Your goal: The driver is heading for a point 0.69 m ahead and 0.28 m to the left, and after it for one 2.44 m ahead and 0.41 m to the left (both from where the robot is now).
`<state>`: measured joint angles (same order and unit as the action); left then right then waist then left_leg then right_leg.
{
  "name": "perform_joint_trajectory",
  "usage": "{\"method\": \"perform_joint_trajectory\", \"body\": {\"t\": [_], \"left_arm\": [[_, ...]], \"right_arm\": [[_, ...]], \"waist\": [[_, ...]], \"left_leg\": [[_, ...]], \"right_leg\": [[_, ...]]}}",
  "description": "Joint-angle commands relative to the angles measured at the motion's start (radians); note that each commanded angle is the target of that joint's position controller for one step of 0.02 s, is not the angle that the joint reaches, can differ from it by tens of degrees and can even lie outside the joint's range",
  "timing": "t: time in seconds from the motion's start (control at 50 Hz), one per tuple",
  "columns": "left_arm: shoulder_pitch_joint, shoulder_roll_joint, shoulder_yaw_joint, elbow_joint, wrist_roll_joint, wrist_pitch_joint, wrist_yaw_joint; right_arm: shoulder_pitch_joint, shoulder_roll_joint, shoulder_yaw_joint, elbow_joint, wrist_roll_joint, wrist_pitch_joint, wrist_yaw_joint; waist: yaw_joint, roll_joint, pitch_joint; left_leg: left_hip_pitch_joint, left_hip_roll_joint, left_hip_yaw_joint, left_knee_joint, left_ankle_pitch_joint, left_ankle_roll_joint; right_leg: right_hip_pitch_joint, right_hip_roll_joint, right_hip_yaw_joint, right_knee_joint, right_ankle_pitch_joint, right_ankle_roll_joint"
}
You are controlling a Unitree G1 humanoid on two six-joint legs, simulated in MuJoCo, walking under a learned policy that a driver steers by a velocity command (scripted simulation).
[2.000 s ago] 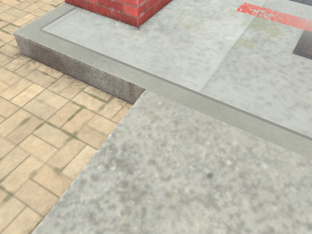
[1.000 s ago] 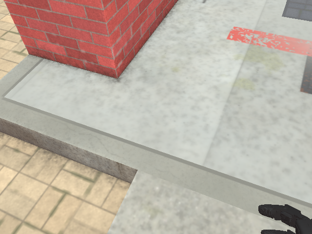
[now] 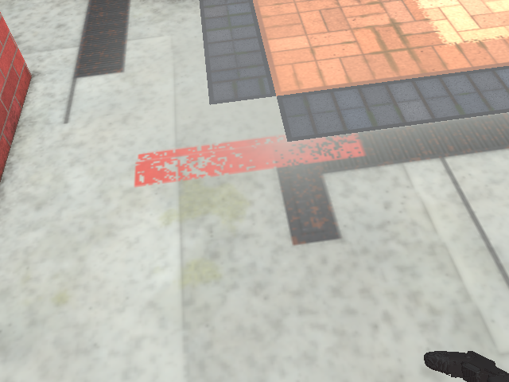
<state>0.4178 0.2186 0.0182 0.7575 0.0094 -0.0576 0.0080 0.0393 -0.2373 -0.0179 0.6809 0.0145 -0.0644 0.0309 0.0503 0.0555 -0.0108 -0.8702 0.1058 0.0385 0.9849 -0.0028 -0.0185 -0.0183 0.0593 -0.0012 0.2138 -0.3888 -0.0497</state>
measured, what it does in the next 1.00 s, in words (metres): climbs, turning left: left foot, then right foot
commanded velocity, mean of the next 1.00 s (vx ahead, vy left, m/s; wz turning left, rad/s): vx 0.50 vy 0.00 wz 0.47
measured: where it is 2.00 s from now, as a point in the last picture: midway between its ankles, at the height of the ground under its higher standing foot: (185, 193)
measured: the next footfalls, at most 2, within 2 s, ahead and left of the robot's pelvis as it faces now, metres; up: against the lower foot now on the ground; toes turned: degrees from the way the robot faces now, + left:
left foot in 0.18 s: +0.32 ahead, +0.12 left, +0.03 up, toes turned +7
right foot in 0.68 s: +0.62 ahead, -0.02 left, +0.03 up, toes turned +26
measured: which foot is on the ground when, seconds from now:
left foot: up 0.00-0.16, down 0.18-0.68, up 0.70-1.00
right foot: down 0.00-0.20, up 0.22-0.66, down 0.68-1.00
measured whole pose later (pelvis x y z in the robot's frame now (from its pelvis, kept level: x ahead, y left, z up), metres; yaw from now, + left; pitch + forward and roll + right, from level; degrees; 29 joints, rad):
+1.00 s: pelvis +0.58 +0.08 +0.03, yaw +33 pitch +2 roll -2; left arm 0.35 0.27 0.08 0.81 0.01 -0.10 0.00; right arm 0.14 -0.30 -0.07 0.61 0.02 -0.02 0.02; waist 0.08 0.06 0.02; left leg -0.73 0.09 -0.07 0.97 -0.13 -0.01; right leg -0.08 0.01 -0.13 0.30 -0.25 -0.01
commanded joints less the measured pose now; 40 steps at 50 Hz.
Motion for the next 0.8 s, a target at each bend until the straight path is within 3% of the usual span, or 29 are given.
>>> {"method": "perform_joint_trajectory", "body": {"t": [0.02, 0.06, 0.08, 0.1, 0.14, 0.16, 0.18, 0.2, 0.22, 0.24, 0.26, 0.28, 0.32, 0.36, 0.4, 0.48, 0.56, 0.62, 0.64, 0.66, 0.68, 0.7, 0.72, 0.74, 0.76, 0.78, 0.8], "left_arm": [[0.029, 0.174, 0.045, -0.028, 0.0, -0.012, 0.01], [0.025, 0.185, 0.049, -0.014, -0.002, -0.004, 0.009], [0.011, 0.184, 0.048, -0.014, 0.001, 0.001, 0.01], [-0.007, 0.202, 0.052, -0.015, 0.002, 0.002, 0.012], [-0.032, 0.221, 0.058, -0.021, 0.005, 0.01, 0.026], [-0.069, 0.238, 0.063, -0.03, 0.006, 0.018, 0.032], [-0.083, 0.25, 0.065, -0.046, 0.007, 0.013, 0.039], [-0.01, 0.135, 0.038, -0.09, 0.017, -0.004, 0.026], [-0.051, 0.113, 0.02, -0.101, 0.017, -0.048, -0.001], [-0.133, 0.161, 0.034, -0.133, -0.021, -0.076, -0.024], [-0.183, 0.165, 0.029, -0.148, -0.032, -0.091, -0.028], [-0.206, 0.153, 0.028, -0.16, -0.018, -0.098, -0.022], [-0.173, 0.156, 0.038, -0.157, -0.01, -0.075, -0.007], [-0.165, 0.151, 0.04, -0.156, 0.009, -0.051, 0.007], [-0.219, 0.131, 0.035, -0.173, 0.021, -0.039, 0.018], [-0.387, 0.086, 0.02, -0.199, 0.007, -0.045, 0.014], [-0.49, 0.11, 0.032, -0.215, -0.017, -0.064, -0.011], [-0.459, 0.155, 0.058, -0.211, -0.025, -0.081, -0.026], [-0.401, 0.165, 0.069, -0.196, -0.027, -0.086, -0.026], [-0.309, 0.191, 0.085, -0.178, -0.019, -0.091, -0.02], [-0.156, 0.246, 0.102, -0.169, 0.003, -0.094, -0.01], [-0.055, 0.317, 0.119, -0.135, 0.023, -0.083, -0.009], [-0.037, 0.251, 0.109, -0.13, -0.001, -0.077, -0.015], [-0.072, 0.179, 0.09, -0.141, -0.008, -0.069, -0.009], [-0.112, 0.158, 0.08, -0.142, -0.003, -0.06, -0.006], [-0.145, 0.146, 0.075, -0.134, 0.002, -0.055, -0.005], [-0.165, 0.126, 0.067, -0.127, 0.007, -0.054, -0.005]], "right_arm": [[-0.181, -0.033, -0.004, -0.103, 0.015, -0.013, 0.022], [-0.201, -0.037, -0.007, -0.119, 0.02, -0.016, 0.042], [-0.191, -0.043, -0.011, -0.12, 0.019, -0.017, 0.05], [-0.161, -0.053, -0.017, -0.124, 0.019, -0.015, 0.054], [-0.046, -0.11, -0.044, -0.107, 0.012, -0.003, 0.051], [0.103, -0.154, -0.066, -0.077, 0.015, 0.001, 0.048], [0.269, -0.209, -0.091, -0.042, 0.017, 0.005, 0.036], [0.367, -0.278, -0.11, -0.026, 0.003, 0.004, 0.019], [0.357, -0.25, -0.1, -0.025, -0.003, -0.002, 0.014], [0.31, -0.203, -0.085, -0.032, -0.007, -0.007, 0.008], [0.275, -0.171, -0.077, -0.037, -0.006, -0.008, 0.004], [0.229, -0.16, -0.073, -0.043, -0.006, -0.012, 0.006], [0.165, -0.122, -0.061, -0.065, -0.017, -0.022, 0.005], [0.174, -0.131, -0.064, -0.055, -0.005, -0.03, -0.002], [0.215, -0.16, -0.072, -0.037, -0.003, -0.032, -0.014], [0.287, -0.183, -0.077, -0.02, 0.007, -0.012, -0.034], [0.341, -0.192, -0.082, -0.014, 0.015, 0.008, -0.041], [0.327, -0.188, -0.086, -0.024, 0.013, 0.022, -0.048], [0.304, -0.181, -0.085, -0.032, 0.012, 0.025, -0.049], [0.292, -0.15, -0.076, -0.044, 0.007, 0.023, -0.047], [0.279, -0.086, -0.053, -0.07, -0.006, 0.016, -0.041], [0.404, -0.035, -0.036, -0.099, 0.014, 0.006, -0.044], [0.425, -0.127, -0.048, -0.084, 0.028, 0.004, -0.047], [0.331, -0.184, -0.065, -0.089, 0.023, 0.012, -0.047], [0.256, -0.185, -0.068, -0.106, 0.007, 0.017, -0.045], [0.211, -0.172, -0.071, -0.124, -0.003, 0.017, -0.041], [0.2, -0.154, -0.073, -0.128, 0.0, 0.021, -0.034]], "waist": [[0.033, -0.112, 0.079], [0.035, -0.121, 0.086], [0.024, -0.126, 0.073], [0.001, -0.175, 0.044], [-0.064, -0.243, -0.054], [-0.147, -0.241, -0.125], [-0.227, -0.182, -0.207], [-0.174, 0.074, -0.321], [-0.16, 0.176, -0.411], [-0.162, 0.111, -0.277], [-0.135, -0.003, -0.157], [-0.085, -0.096, -0.081], [-0.012, -0.067, -0.035], [-0.001, -0.043, -0.016], [-0.016, -0.035, 0.003], [-0.093, 0.02, -0.001], [-0.143, 0.052, -0.012], [-0.113, 0.087, -0.025], [-0.076, 0.099, -0.037], [-0.027, 0.092, -0.089], [0.043, 0.002, -0.226], [-0.003, -0.319, -0.337], [0.015, -0.339, -0.312], [0.043, -0.229, -0.187], [0.037, -0.147, -0.104], [0.017, -0.131, -0.045], [-0.005, -0.134, -0.009]], "left_leg": [[0.014, -0.024, 0.03, -0.178, 0.035, 0.014], [0.008, -0.041, 0.044, -0.25, -0.016, 0.043], [0.046, -0.068, 0.068, -0.272, -0.057, 0.062], [0.129, -0.088, 0.083, -0.282, -0.089, 0.084], [0.28, -0.163, 0.126, -0.272, -0.197, 0.126], [0.464, -0.199, 0.132, -0.344, -0.184, 0.154], [0.772, -0.17, 0.034, -0.388, -0.129, 0.183], [1.151, 0.079, -0.469, -0.447, -0.352, 0.339], [1.242, 0.195, -0.922, -0.664, -0.476, 0.42], [1.148, 0.196, -0.839, -0.715, -0.506, 0.373], [0.977, 0.168, -0.69, -0.725, -0.436, 0.345], [0.822, 0.126, -0.582, -0.742, -0.338, 0.329], [0.651, 0.046, -0.443, -0.773, -0.21, 0.311], [0.589, 0.02, -0.376, -0.783, -0.088, 0.318], [0.549, -0.002, -0.317, -0.78, 0.004, 0.309], [0.56, -0.046, -0.271, -0.741, -0.03, 0.258], [0.655, -0.014, -0.356, -0.666, -0.104, 0.245], [0.733, 0.018, -0.46, -0.575, -0.122, 0.222], [0.728, 0.011, -0.471, -0.53, -0.101, 0.206], [0.694, -0.031, -0.443, -0.429, -0.058, 0.173], [0.573, -0.081, -0.363, -0.168, -0.149, 0.133], [0.195, -0.221, -0.212, 0.152, -0.548, 0.059], [0.041, -0.144, -0.214, 0.326, -0.575, 0.04], [0.003, -0.106, -0.208, 0.388, -0.473, 0.028], [0.03, -0.077, -0.18, 0.378, -0.396, 0.023], [0.052, -0.054, -0.177, 0.338, -0.346, 0.023], [0.089, -0.032, -0.174, 0.308, -0.318, 0.028]], "right_leg": [[0.038, -0.271, 0.043, -0.112, 0.42, -0.145], [0.136, -0.301, 0.009, -0.085, 0.511, -0.131], [0.164, -0.296, -0.027, -0.047, 0.655, -0.116], [0.162, -0.309, -0.041, 0.007, 0.845, -0.107], [0.216, -0.304, -0.079, 0.189, 1.286, -0.084], [0.181, -0.28, -0.106, 0.381, 1.361, -0.061], [-0.014, -0.25, -0.107, 0.623, 1.205, -0.034], [-0.463, -0.101, -0.069, 1.026, 0.531, 0.026], [-0.671, 0.033, 0.109, 1.255, -0.09, 0.021], [-0.772, -0.027, 0.175, 1.327, -0.037, 0.01], [-0.757, -0.069, 0.15, 1.285, 0.029, -0.001], [-0.727, -0.107, 0.125, 1.211, 0.063, -0.003], [-0.632, -0.162, 0.12, 1.099, 0.115, 0.008], [-0.624, -0.173, 0.092, 1.013, 0.127, 0.045], [-0.639, -0.17, 0.066, 0.895, 0.184, 0.083], [-0.583, -0.116, 0.051, 0.546, 0.41, 0.116], [-0.531, -0.063, 0.058, 0.345, 0.434, 0.121], [-0.458, -0.047, 0.083, 0.256, 0.336, 0.087], [-0.38, -0.047, 0.072, 0.221, 0.32, 0.065], [-0.23, -0.074, 0.074, 0.199, 0.323, 0.029], [0.031, -0.242, 0.217, 0.237, 0.295, -0.044], [0.365, -0.462, 0.659, 0.173, 0.126, -0.21], [0.368, -0.506, 0.826, 0.124, -0.092, -0.234], [0.263, -0.458, 0.669, 0.11, -0.098, -0.192], [0.135, -0.408, 0.515, 0.102, 0.021, -0.158], [0.032, -0.364, 0.422, 0.078, 0.124, -0.144], [-0.039, -0.323, 0.333, 0.047, 0.192, -0.124]]}}
Keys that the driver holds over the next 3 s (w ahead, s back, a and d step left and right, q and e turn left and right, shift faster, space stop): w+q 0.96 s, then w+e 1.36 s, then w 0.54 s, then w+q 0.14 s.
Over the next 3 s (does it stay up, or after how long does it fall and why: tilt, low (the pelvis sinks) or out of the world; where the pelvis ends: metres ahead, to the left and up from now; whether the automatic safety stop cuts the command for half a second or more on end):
stays up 1.57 0.26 0.03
